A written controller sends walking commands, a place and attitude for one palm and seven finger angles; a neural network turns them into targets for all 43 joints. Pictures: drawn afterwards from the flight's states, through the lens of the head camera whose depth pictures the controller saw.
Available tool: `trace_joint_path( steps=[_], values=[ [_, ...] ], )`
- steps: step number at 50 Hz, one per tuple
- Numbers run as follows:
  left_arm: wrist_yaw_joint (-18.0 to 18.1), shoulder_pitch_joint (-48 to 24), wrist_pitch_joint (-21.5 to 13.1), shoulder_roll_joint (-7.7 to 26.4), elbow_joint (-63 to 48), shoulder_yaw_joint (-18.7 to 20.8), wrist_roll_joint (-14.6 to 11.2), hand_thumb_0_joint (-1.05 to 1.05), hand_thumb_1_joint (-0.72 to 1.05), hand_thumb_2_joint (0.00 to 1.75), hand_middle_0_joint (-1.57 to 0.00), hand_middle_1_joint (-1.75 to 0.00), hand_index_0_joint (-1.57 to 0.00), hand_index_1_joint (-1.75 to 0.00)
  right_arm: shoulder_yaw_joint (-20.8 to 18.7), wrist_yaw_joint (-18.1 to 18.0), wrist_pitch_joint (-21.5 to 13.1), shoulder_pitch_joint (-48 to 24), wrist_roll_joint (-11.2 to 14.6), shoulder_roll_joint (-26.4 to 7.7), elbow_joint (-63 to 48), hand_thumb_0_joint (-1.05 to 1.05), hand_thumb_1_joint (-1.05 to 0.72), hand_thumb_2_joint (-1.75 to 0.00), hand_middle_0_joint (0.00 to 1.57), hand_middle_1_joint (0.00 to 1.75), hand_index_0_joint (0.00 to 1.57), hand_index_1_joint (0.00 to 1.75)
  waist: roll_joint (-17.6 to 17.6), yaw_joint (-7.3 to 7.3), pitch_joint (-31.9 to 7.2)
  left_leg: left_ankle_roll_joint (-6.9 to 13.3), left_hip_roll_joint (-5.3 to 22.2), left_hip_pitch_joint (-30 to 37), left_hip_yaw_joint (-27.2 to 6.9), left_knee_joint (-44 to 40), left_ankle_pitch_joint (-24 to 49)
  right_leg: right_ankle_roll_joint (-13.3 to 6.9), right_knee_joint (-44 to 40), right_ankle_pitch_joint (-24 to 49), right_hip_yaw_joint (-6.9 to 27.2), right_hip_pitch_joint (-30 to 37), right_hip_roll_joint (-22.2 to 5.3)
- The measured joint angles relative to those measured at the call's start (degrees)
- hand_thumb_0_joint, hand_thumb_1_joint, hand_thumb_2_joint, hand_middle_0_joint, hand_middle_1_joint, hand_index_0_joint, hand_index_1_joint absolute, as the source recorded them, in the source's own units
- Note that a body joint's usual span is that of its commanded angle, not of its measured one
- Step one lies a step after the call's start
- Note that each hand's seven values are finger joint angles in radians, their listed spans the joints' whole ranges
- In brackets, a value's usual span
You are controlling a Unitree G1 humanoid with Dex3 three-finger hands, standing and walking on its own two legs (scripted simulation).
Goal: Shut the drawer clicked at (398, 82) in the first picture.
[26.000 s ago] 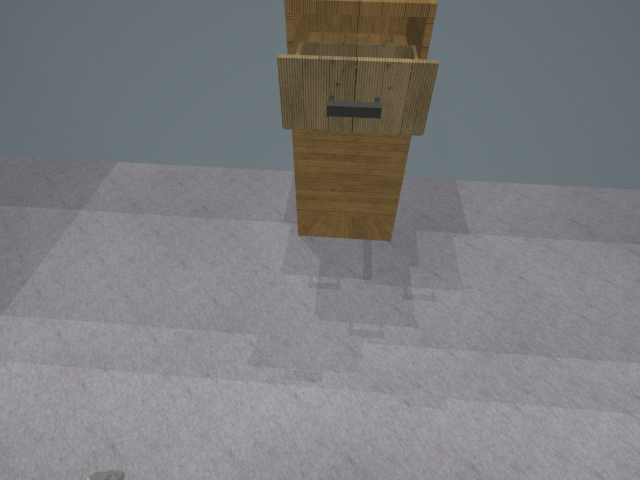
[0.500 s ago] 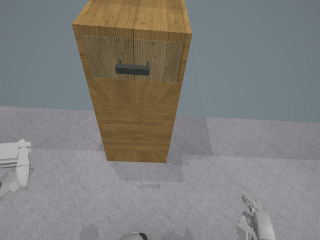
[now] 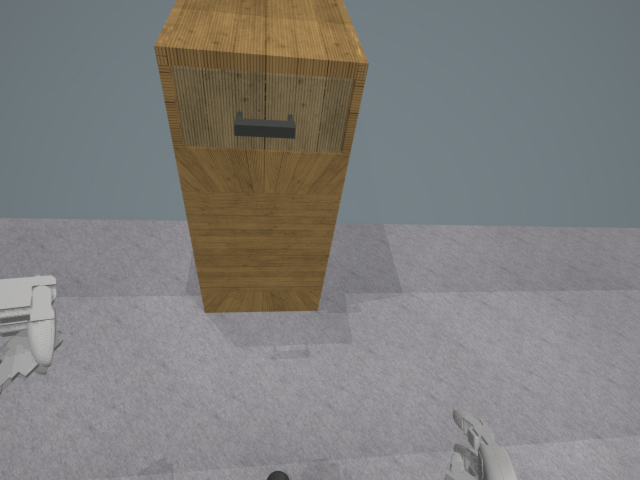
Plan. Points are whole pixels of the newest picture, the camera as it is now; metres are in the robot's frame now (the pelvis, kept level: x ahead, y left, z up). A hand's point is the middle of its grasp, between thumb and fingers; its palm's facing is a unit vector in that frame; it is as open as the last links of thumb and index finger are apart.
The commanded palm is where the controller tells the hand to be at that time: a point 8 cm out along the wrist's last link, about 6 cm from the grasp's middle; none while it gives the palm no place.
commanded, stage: stop stepping back and stand still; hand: left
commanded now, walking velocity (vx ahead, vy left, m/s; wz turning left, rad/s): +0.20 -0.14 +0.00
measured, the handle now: (265, 122) +0.79 +0.14 +0.03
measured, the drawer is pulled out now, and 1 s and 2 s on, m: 0.00 0.00 0.00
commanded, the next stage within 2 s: let the arm hang, fingers relaxed in 1.36 s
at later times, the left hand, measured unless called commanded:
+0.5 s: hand out of the picture +0.08 +0.27 +0.18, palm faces +0.36 -0.80 -0.49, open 3.3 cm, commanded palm +0.04 +0.32 +0.17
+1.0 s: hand out of the picture +0.10 +0.28 +0.16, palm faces +0.39 -0.78 -0.49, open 3.3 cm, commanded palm +0.05 +0.32 +0.17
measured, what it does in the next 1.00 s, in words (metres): steps on the spot: right foot, then left foot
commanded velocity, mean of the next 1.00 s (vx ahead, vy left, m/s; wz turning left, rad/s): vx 0.11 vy -0.04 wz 0.00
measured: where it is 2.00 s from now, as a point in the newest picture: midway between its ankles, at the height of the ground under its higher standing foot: outside the picture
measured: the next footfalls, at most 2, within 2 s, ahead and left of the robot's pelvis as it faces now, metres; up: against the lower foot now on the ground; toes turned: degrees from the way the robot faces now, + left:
right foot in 0.08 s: +0.01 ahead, -0.09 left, +0.00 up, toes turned -5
left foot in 0.22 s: -0.01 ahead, +0.16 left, +0.00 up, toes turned +5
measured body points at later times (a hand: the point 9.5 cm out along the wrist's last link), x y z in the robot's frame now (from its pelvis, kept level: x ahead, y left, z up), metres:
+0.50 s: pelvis -0.09 +0.03 +0.00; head -0.11 +0.06 +0.45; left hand +0.06 +0.31 +0.21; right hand +0.04 -0.17 -0.09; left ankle -0.01 +0.14 -0.74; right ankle -0.11 -0.06 -0.73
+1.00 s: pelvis -0.07 +0.04 -0.01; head -0.06 +0.03 +0.44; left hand +0.08 +0.32 +0.19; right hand +0.08 -0.19 -0.11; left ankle -0.06 +0.16 -0.73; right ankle -0.09 -0.05 -0.74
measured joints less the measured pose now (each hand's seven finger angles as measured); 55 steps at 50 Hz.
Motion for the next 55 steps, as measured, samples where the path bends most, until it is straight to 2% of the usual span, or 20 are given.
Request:
trace_joint_path(
  steps=[3, 5, 6, 8, 11, 14, 17, 23, 26, 28, 30, 34, 36, 39, 41, 43, 47, 49, 52, 55],
  values=[
    [-0.1, 5.1, 1.0, 1.8, -4.1, 0.0, 0.2, 0.02, 0.89, 0.9, -1.41, -1.59, -1.41, -1.6, -0.3, 0.4, 0.5, 1.5, -0.1, -0.5, -2.0, 0.02, -0.9, -0.9, 0.2, 0.3, 0.2, 0.3, -0.7, 0.2, -1.1, -2.5, -0.8, -2.6, 2.2, 2.3, -7.4, -2.6, -13.4, 0.4, -3.5, 5.8, -0.8],
    [-0.5, 6.5, 1.1, 2.9, -7.7, 1.1, 0.2, 0.02, 0.89, 0.9, -1.41, -1.59, -1.41, -1.6, -0.5, 0.4, 1.1, 0.3, 0.2, -1.9, -2.1, 0.02, -0.9, -0.9, 0.2, 0.3, 0.2, 0.3, -2.2, 2.37, -0.7, -2.7, -1.3, -10.2, 2.0, 23.8, -13.1, -4.9, -15.5, 12.7, -3.5, 4.1, -3.6],
    [-0.8, 5.6, 1.0, 2.8, -8.1, 0.9, 0.1, 0.02, 0.89, 0.9, -1.41, -1.59, -1.41, -1.6, -0.8, 0.4, 1.7, -0.4, 0.2, -2.7, -1.0, 0.02, -0.9, -0.9, 0.2, 0.3, 0.2, 0.3, -1.6, 2.76, -0.6, -2.3, -0.8, -12.4, 0.5, 33.8, -14.6, -4.3, -12.6, 15.4, -3.9, 2.5, -3.6],
    [-0.8, 2.1, 0.3, 2.3, -5.7, 0.3, 0.5, 0.02, 0.88, 0.9, -1.41, -1.59, -1.41, -1.6, -1.3, -0.2, 2.9, -0.3, 0.3, -2.9, 1.7, 0.02, -0.9, -0.9, 0.2, 0.3, 0.2, 0.3, -1.5, 2.55, -2.0, -1.1, 1.1, -11.6, -0.7, 41.2, -16.8, -2.0, -9.5, 13.3, -4.7, 1.3, -4.2],
    [0.7, -2.6, 0.7, -0.8, -1.4, 0.2, 0.6, 0.02, 0.88, 0.9, -1.41, -1.59, -1.41, -1.6, -1.2, -1.7, 2.7, 0.9, 0.8, -3.7, 2.6, 0.02, -0.9, -0.9, 0.2, 0.3, 0.2, 0.3, -1.8, 2.04, -3.9, 0.9, 4.3, -1.6, -1.6, 26.9, -20.2, -1.2, -4.7, 8.9, -5.7, -1.4, -5.9],
    [1.4, -6.0, 0.4, -3.0, 1.5, 0.9, 1.0, 0.02, 0.88, 0.9, -1.41, -1.59, -1.41, -1.6, -1.5, -1.9, 0.4, -0.3, 0.5, -2.9, 2.6, 0.02, -0.9, -0.9, 0.2, 0.3, 0.2, 0.3, -2.9, 0.66, -0.9, 1.7, 2.5, -1.2, -0.5, 24.7, -13.6, -0.2, 9.3, 1.7, -1.5, -7.0, -6.2],
    [0.8, -3.5, 0.6, -2.2, 0.3, 0.9, 1.3, 0.02, 0.89, 0.9, -1.41, -1.59, -1.41, -1.6, -0.6, -0.3, -0.8, 0.7, 0.4, -0.4, 2.3, 0.02, -0.9, -0.9, 0.2, 0.3, 0.2, 0.3, -3.7, -0.6, 0.0, 1.8, 1.9, 0.9, -0.4, 19.4, -9.7, 0.3, 18.2, 4.4, 0.3, -10.6, -5.0],
    [1.0, 4.6, -0.8, -0.4, -2.7, -1.3, 1.9, 0.02, 0.89, 0.9, -1.41, -1.59, -1.41, -1.6, 0.8, 0.0, 0.6, 4.5, -0.1, 1.1, 1.6, 0.02, -0.9, -0.9, 0.2, 0.3, 0.2, 0.3, 0.6, 0.24, -2.4, 0.9, 4.5, 2.8, -1.5, 9.7, -8.0, -0.9, -0.7, 1.2, -6.0, -1.3, -3.8],
    [1.3, 4.5, -0.2, 2.1, -2.0, 0.7, 1.6, 0.02, 0.89, 0.9, -1.41, -1.59, -1.41, -1.6, 0.7, -0.6, 1.6, 4.4, 0.3, 0.7, 0.6, 0.02, -0.9, -0.9, 0.2, 0.3, 0.2, 0.3, -0.3, 1.22, -3.1, 0.8, 2.9, -2.8, 0.0, 17.1, -14.1, -3.7, -15.7, 4.5, -3.3, 6.0, -4.9],
    [0.9, 1.8, -0.2, 0.6, -0.4, 0.3, 1.3, 0.02, 0.89, 0.9, -1.41, -1.59, -1.41, -1.6, 0.0, -0.8, 2.1, 1.7, 0.4, -1.3, 2.4, 0.02, -0.9, -0.9, 0.2, 0.3, 0.2, 0.3, 1.4, 2.64, -1.6, 0.3, 3.2, -7.1, -1.1, 29.8, -16.2, -2.9, -13.9, 14.6, -3.2, 4.1, -5.0],
    [0.9, 0.1, -0.5, -1.4, 2.0, -0.3, 1.1, 0.02, 0.88, 0.9, -1.41, -1.59, -1.41, -1.6, -0.8, -1.1, 2.3, 0.5, 0.7, -2.4, 4.7, 0.02, -0.9, -0.9, 0.2, 0.3, 0.2, 0.3, 1.7, 3.04, -1.6, 0.3, 3.2, -7.2, -1.2, 33.7, -17.1, -1.6, -11.9, 13.2, -3.0, 3.7, -5.4],
    [1.7, -0.8, -0.4, -5.0, 2.7, -1.6, 1.4, 0.02, 0.89, 0.9, -1.41, -1.59, -1.41, -1.6, -1.7, -2.5, 1.0, 0.7, 0.9, -4.3, 4.0, 0.02, -0.9, -0.9, 0.2, 0.3, 0.2, 0.3, 0.8, 2.39, -2.4, 1.4, 3.9, 0.8, 0.2, 19.7, -16.6, -0.2, -7.7, 9.4, -2.6, 2.4, -7.0],
    [1.8, -2.1, -1.0, -5.1, 2.6, -1.9, 1.5, 0.02, 0.89, 0.9, -1.41, -1.59, -1.41, -1.6, -2.3, -3.1, -0.3, -0.2, 0.9, -4.6, 3.3, 0.02, -0.9, -0.9, 0.2, 0.3, 0.2, 0.3, 0.0, 1.76, -0.9, 0.7, 3.0, 1.0, 0.5, 18.7, -10.4, 0.3, -3.2, 5.9, -1.7, 0.8, -7.6],
    [1.6, -2.3, -1.5, -3.6, 3.4, -1.0, 1.9, 0.02, 0.89, 0.9, -1.41, -1.59, -1.41, -1.6, -2.2, -2.8, -1.3, -1.3, 0.9, -3.2, 2.5, 0.02, -0.9, -0.9, 0.2, 0.3, 0.2, 0.3, -1.0, 0.72, 0.2, 0.3, 2.3, 1.9, 0.9, 17.4, -9.8, 0.5, 2.4, 1.5, -0.4, -1.7, -6.8],
    [1.5, -1.0, -1.4, -2.2, 3.0, -0.2, 2.0, 0.02, 0.89, 0.9, -1.41, -1.59, -1.41, -1.6, -1.6, -2.2, -1.4, -0.9, 1.0, -2.3, 1.3, 0.02, -0.9, -0.9, 0.2, 0.3, 0.2, 0.3, -0.6, 0.05, 0.3, -0.1, 2.6, 2.2, 0.3, 16.1, -9.4, 0.4, -2.9, 2.3, -1.6, -0.3, -6.1],
    [1.3, 0.9, -1.8, -1.1, 1.9, 0.4, 2.0, 0.02, 0.89, 0.9, -1.41, -1.59, -1.41, -1.6, -1.2, -1.5, -0.9, -0.4, 1.0, -2.1, 0.1, 0.02, -0.9, -0.9, 0.2, 0.3, 0.2, 0.3, 0.4, -0.19, 0.5, 0.0, 3.3, 0.8, -0.5, 18.5, -12.5, -1.0, -8.1, 9.8, -2.4, 1.0, -5.3],
    [0.9, 2.8, -2.6, -2.1, 1.0, -0.6, 1.5, 0.02, 0.88, 0.9, -1.41, -1.59, -1.41, -1.6, -1.4, -0.8, 0.5, 0.1, 1.2, -2.5, 2.0, 0.02, -0.9, -0.9, 0.2, 0.3, 0.2, 0.3, 1.0, 1.16, 0.4, -0.1, 2.2, -2.8, -1.2, 30.2, -17.2, -2.3, -11.1, 12.1, -2.4, 2.4, -4.8],
    [1.2, 3.4, -3.1, -3.0, 1.5, -0.7, 1.4, 0.02, 0.88, 0.9, -1.41, -1.59, -1.41, -1.6, -1.3, -0.9, 0.8, 0.3, 1.3, -2.9, 2.7, 0.02, -0.9, -0.9, 0.2, 0.3, 0.2, 0.3, 0.6, 1.6, 0.3, 0.1, 1.9, -1.4, 0.1, 27.0, -16.3, -2.0, -12.6, 12.2, -1.8, 3.3, -5.3],
    [1.7, 3.5, -3.4, -3.6, 2.0, -0.8, 1.2, 0.02, 0.88, 0.9, -1.41, -1.59, -1.41, -1.6, -1.4, -1.5, 0.4, 0.5, 1.3, -4.0, 2.5, 0.02, -0.9, -0.9, 0.2, 0.3, 0.2, 0.3, 1.3, 1.61, 0.9, 0.7, 2.5, 3.8, 0.7, 14.7, -8.1, -1.3, -12.0, 11.1, -2.0, 4.0, -5.2],
    [1.4, 1.5, -3.0, -3.4, 3.6, -1.4, 1.4, 0.02, 0.88, 0.9, -1.41, -1.59, -1.41, -1.6, -2.0, -1.9, 0.5, -0.8, 1.6, -4.0, 3.1, 0.02, -0.9, -0.9, 0.2, 0.3, 0.2, 0.3, 0.9, 1.99, 1.8, 0.2, 2.0, 5.5, 1.0, 13.3, -11.2, -1.0, -11.5, 10.2, -1.7, 4.6, -5.7]
  ],
)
